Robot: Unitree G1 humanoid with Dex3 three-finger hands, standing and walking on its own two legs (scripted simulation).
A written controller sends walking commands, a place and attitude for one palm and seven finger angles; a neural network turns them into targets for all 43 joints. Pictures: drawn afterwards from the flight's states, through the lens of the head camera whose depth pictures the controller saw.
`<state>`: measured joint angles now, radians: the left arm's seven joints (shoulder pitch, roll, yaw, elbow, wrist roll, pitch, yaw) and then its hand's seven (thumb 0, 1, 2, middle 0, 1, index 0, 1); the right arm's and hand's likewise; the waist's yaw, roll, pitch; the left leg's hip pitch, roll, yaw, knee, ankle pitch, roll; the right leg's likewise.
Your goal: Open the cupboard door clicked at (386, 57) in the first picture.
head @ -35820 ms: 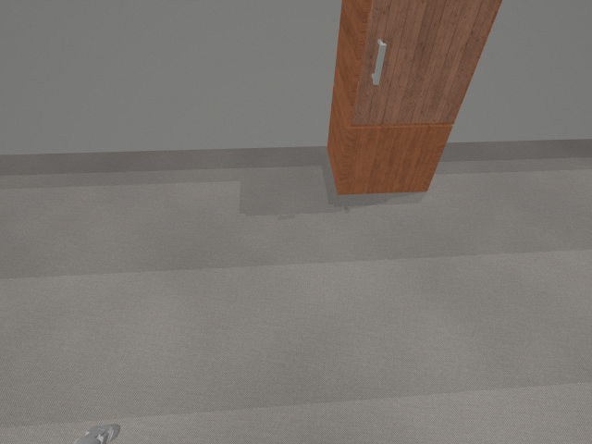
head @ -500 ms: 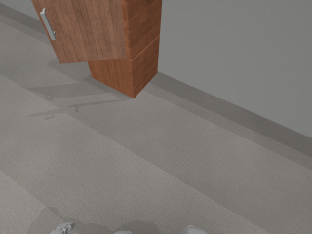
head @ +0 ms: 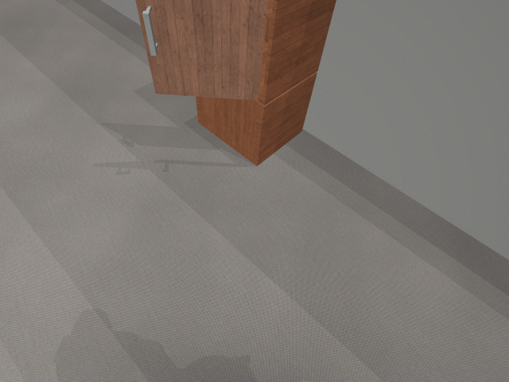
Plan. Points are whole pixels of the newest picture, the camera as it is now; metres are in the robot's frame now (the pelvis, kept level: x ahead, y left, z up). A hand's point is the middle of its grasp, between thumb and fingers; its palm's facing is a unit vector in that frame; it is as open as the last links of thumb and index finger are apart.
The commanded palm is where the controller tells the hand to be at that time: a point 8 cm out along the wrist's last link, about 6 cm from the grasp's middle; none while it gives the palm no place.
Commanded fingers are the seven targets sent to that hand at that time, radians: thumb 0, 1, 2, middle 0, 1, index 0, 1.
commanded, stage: take the last steps up to it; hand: left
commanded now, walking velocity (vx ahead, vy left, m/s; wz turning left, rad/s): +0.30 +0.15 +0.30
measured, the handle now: (151, 31) +1.12 +0.42 -0.07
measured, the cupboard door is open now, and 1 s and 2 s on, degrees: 42 42 42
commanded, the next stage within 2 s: come to a stop and stand still in 1.52 s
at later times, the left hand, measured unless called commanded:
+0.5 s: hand out of the picture +0.02 +0.24 -0.19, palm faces +0.20 -0.96 -0.19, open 7.4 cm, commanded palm none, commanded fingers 0.00 0.90 0.90 -0.20 -0.30 -0.20 -0.30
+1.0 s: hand (122, 285) +0.29 +0.27 -0.15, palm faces +0.19 -0.96 -0.21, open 7.2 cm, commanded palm none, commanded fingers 0.00 0.90 0.90 -0.20 -0.30 -0.20 -0.30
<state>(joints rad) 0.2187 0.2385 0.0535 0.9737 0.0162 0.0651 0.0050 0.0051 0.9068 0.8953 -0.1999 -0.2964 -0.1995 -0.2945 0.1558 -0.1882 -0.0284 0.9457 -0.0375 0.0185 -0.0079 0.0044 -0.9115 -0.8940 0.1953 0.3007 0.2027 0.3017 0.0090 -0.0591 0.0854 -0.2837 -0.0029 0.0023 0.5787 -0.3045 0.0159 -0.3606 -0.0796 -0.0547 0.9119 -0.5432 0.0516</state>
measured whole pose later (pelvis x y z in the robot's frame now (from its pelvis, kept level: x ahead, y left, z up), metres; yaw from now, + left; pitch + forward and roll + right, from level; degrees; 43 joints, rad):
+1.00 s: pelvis +0.28 +0.08 +0.02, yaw +8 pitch +0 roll +1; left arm 0.29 0.17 0.06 1.02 0.02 -0.07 0.00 -0.01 0.94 0.90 -0.20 -0.30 -0.20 -0.29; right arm 0.26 -0.19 -0.05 1.06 -0.03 0.00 0.02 0.01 -0.92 -0.89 0.19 0.30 0.20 0.30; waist -0.01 -0.01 0.02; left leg -0.47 0.09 0.07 0.89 -0.27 -0.03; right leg -0.15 -0.04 -0.13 0.38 -0.22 -0.03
